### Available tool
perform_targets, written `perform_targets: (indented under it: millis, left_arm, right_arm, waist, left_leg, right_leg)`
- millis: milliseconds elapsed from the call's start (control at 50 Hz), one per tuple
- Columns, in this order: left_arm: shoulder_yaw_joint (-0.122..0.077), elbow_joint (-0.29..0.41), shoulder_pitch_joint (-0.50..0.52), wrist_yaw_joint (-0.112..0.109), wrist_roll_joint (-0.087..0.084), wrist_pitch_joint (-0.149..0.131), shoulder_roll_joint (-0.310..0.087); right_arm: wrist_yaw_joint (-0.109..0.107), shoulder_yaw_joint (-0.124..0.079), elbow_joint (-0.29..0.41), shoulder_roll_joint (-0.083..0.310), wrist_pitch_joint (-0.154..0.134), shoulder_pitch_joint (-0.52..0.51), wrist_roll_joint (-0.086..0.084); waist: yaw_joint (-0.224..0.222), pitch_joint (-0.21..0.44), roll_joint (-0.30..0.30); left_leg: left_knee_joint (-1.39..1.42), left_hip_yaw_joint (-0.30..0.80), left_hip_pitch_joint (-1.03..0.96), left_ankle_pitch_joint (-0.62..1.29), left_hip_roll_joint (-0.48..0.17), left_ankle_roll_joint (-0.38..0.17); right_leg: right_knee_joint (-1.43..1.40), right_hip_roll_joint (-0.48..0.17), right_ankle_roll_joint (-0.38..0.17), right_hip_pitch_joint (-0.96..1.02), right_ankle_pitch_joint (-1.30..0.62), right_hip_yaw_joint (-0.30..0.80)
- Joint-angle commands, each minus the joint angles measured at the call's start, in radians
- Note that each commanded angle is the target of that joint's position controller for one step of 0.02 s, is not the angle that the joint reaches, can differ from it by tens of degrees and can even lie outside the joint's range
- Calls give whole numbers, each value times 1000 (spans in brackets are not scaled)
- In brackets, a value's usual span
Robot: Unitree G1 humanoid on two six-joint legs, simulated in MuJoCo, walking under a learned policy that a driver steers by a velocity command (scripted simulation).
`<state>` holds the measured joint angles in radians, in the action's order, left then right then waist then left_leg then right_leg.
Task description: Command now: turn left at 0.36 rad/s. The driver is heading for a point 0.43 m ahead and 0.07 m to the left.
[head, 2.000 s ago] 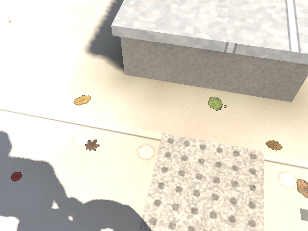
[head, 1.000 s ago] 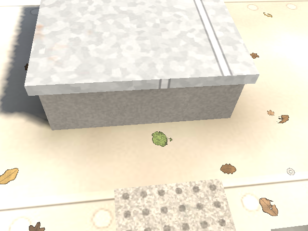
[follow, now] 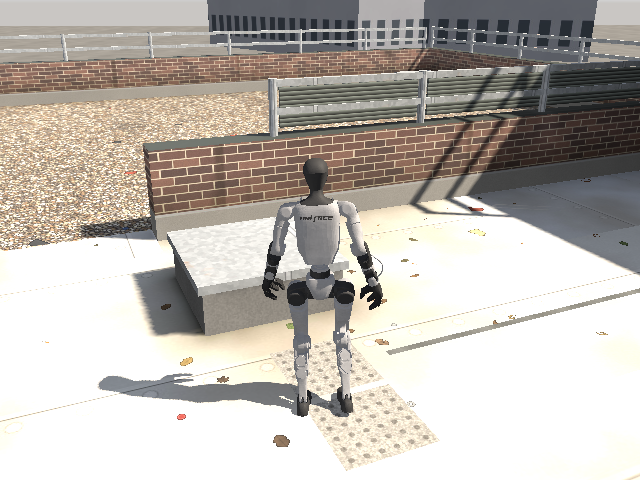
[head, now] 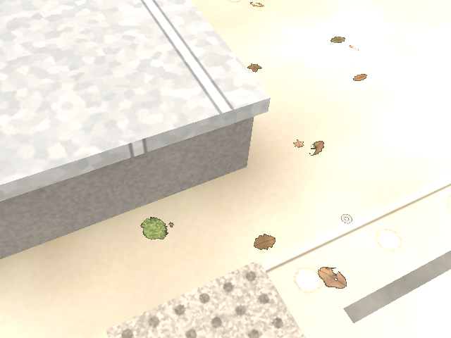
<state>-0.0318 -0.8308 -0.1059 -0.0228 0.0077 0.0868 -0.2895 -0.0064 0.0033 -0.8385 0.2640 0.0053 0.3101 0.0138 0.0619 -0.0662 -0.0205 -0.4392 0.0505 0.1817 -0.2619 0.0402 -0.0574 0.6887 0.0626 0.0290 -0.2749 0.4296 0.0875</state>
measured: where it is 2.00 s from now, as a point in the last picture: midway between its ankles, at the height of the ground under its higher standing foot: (185, 310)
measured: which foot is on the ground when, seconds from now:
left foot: down 0.00-0.10, up 0.12-0.52, down 0.54-1.00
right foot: up 0.00-0.08, down 0.10-0.56, up 0.58-1.00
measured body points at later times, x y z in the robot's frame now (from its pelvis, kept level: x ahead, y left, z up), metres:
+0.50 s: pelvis +0.00 -0.01 -0.01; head +0.05 +0.02 +0.44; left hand -0.03 +0.29 -0.13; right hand +0.26 -0.19 -0.12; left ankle -0.02 +0.10 -0.72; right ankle -0.02 -0.11 -0.74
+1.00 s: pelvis +0.18 +0.08 -0.02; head +0.20 +0.08 +0.43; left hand +0.28 +0.37 -0.13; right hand +0.20 -0.19 -0.16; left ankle -0.03 +0.10 -0.74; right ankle +0.37 +0.00 -0.68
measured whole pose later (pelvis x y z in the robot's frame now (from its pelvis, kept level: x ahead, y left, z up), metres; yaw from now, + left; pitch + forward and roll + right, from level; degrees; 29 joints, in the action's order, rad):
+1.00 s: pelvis +0.18 +0.08 -0.02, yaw +9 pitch +1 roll +1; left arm -0.06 -0.78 -0.14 0.10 0.02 0.03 -0.29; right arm -0.01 -0.04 -0.92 0.25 -0.09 0.45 0.04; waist 0.03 -0.02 -0.02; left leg -0.13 -0.34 -0.25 -0.40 0.04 0.01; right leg 0.96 -0.08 -0.10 -0.80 0.04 -0.10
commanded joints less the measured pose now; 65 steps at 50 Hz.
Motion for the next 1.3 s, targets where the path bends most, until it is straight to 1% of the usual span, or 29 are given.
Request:
perform_targets:
  millis: [20,80,100,120,140,160,200,380,500,540,560,580,600,640,660,700,760,840,960,1040,1080,1100,1120,1140,1160,1180,1220,1260,1300]
  left_arm:
    - [-21,53,-31,-26,-15,-23,-114]
    - [-18,36,-130,-38,-5,-59,-112]
    - [-32,34,-165,-48,17,-68,-171]
    - [-47,50,-84,-49,6,-56,-258]
    - [-37,63,-90,-41,2,-51,-185]
    - [-12,88,-37,-37,2,-52,-108]
    - [5,117,27,-43,13,-54,-67]
    - [-24,103,-94,-26,27,-77,-130]
    - [-43,84,-136,7,12,-87,-173]
    - [-32,83,-127,22,5,-84,-150]
    - [10,99,-136,36,17,-85,-25]
    - [14,141,-95,49,30,-74,-18]
    - [-21,142,-15,50,33,-67,-133]
    - [-38,105,-71,76,-7,-89,-139]
    - [-48,72,-126,81,7,-92,-144]
    - [-48,29,-181,81,22,-84,-114]
    - [-47,49,-118,94,4,-76,-70]
    - [-47,82,-39,104,8,-71,-56]
    - [-26,145,116,125,18,-80,-33]
    - [-7,165,94,111,11,-86,-24]
    - [-28,92,-173,96,26,-98,-74]
    - [-51,25,-359,79,35,-116,-113]
    - [-68,-4,-383,57,43,-125,-148]
    - [-104,31,-309,52,72,-121,-310]
    - [-111,37,-342,46,21,-120,-287]
    - [-99,25,-266,35,12,-124,-251]
    - [-60,28,-166,31,9,-138,-126]
    - [-36,17,-148,33,-4,-159,-86]
    - [-36,-1,-146,35,3,-175,-111]
  right_arm:
    - [5,-73,29,236,-4,12,-4]
    - [1,-81,52,210,11,-88,-17]
    - [0,-69,75,148,11,-95,-30]
    - [-8,-56,88,78,17,-13,-26]
    - [-24,-79,52,168,33,12,2]
    - [-22,-94,28,181,46,29,2]
    - [2,-106,22,173,71,23,8]
    - [71,-85,155,103,88,-152,-4]
    - [63,-79,203,91,83,-170,-1]
    - [44,-80,146,97,63,-19,21]
    - [29,-92,99,160,44,129,40]
    - [18,-121,104,301,36,160,22]
    - [9,-114,110,259,31,124,19]
    - [-2,-78,121,170,3,-16,21]
    - [-11,-72,124,156,-15,-52,16]
    - [-9,-65,118,129,-51,-55,17]
    - [-1,-71,90,126,-75,-1,13]
    - [-2,-75,52,123,-95,50,19]
    - [-10,-62,-29,79,-116,125,22]
    - [-26,-62,-48,133,-102,118,15]
    - [-36,-78,-44,203,-81,95,16]
    - [-28,-79,-33,209,-79,76,11]
    - [-10,-66,-38,140,-86,91,9]
    - [-1,-38,47,25,-94,183,-28]
    - [-9,-48,59,105,-105,64,-20]
    - [-9,-39,71,85,-110,40,-30]
    - [-8,-37,35,78,-98,43,-1]
    - [-4,-39,19,72,-56,80,17]
    - [-3,-35,15,47,-40,83,17]
  waist:
    - [-43,91,210]
    - [-117,125,149]
    - [-120,154,5]
    - [-59,115,-227]
    - [-77,121,-131]
    - [-41,81,-66]
    - [-15,29,-95]
    - [-87,36,-116]
    - [-88,74,-139]
    - [-6,164,-56]
    - [54,244,205]
    - [89,184,375]
    - [108,63,204]
    - [0,-56,154]
    - [-34,-44,163]
    - [-51,-17,133]
    - [-42,-59,91]
    - [-39,-93,79]
    - [-19,-159,54]
    - [-84,-58,103]
    - [-212,89,140]
    - [-276,170,137]
    - [-250,188,42]
    - [-121,305,-212]
    - [-187,439,49]
    - [-129,291,43]
    - [-55,93,118]
    - [-12,70,94]
    - [5,88,58]
  left_leg:
    - [21,366,-190,780,-236,-140]
    - [-49,361,7,555,-167,-63]
    - [-198,264,196,249,-92,-2]
    - [-359,36,368,-305,84,35]
    - [-574,0,347,-392,12,44]
    - [-648,10,333,-340,-8,49]
    - [-721,-7,346,-223,-25,76]
    - [-505,-100,375,-130,-70,101]
    - [-234,-142,147,-171,-12,26]
    - [6,-133,-156,-78,22,-31]
    - [136,165,-419,-297,-215,-76]
    - [328,559,-384,-630,-483,-208]
    - [321,493,-272,-665,-468,-207]
    - [348,277,-150,-482,-369,-110]
    - [364,185,-161,-390,-332,-70]
    - [363,51,-178,-247,-299,-34]
    - [375,-58,-181,-167,-293,-17]
    - [398,-142,-180,-115,-301,-21]
    - [417,-294,-297,165,-283,11]
    - [188,-394,-341,1261,-283,38]
    - [-179,-356,-310,1458,-323,11]
    - [-428,-324,-232,1260,-314,-16]
    - [-733,-311,-6,449,-201,-1]
    - [-1231,-222,466,-334,0,60]
    - [-1240,-7,471,-170,-32,39]
    - [-1149,-7,467,-68,-83,31]
    - [-974,-13,389,-66,-136,33]
    - [-849,-20,272,-72,-138,50]
    - [-739,-55,254,-45,-115,61]
  right_leg:
    - [-108,30,-16,-71,-15,-29]
    - [-367,-33,-50,210,-244,2]
    - [-422,-213,-95,391,-336,130]
    - [-411,-442,-208,389,-706,312]
    - [-376,-478,-283,311,-793,262]
    - [-379,-420,-269,251,-770,174]
    - [-381,-314,-203,201,-718,24]
    - [-331,-353,-220,292,-803,-147]
    - [-209,-356,-192,213,-880,-177]
    - [-123,-323,-153,60,-396,-185]
    - [102,-245,-117,-160,-13,-263]
    - [319,-75,-89,-435,239,-246]
    - [427,-112,-105,-474,175,-70]
    - [391,-119,-112,-452,-48,8]
    - [389,-124,-101,-428,-117,-9]
    - [461,-125,-87,-426,-216,-33]
    - [499,-143,-73,-534,-301,-46]
    - [476,-145,-60,-632,-378,-67]
    - [283,-152,-135,-687,-409,-186]
    - [75,-19,-215,-364,-330,-343]
    - [13,48,-250,-63,-244,-297]
    - [-112,56,-275,152,-283,-209]
    - [-169,-44,-284,358,-319,-64]
    - [-137,-412,-492,698,-776,514]
    - [-243,-412,-492,659,-886,549]
    - [-284,-398,-444,498,-902,409]
    - [-341,-315,-355,202,-952,230]
    - [-400,-266,-312,63,-1077,101]
    - [-407,-220,-290,48,-1222,14]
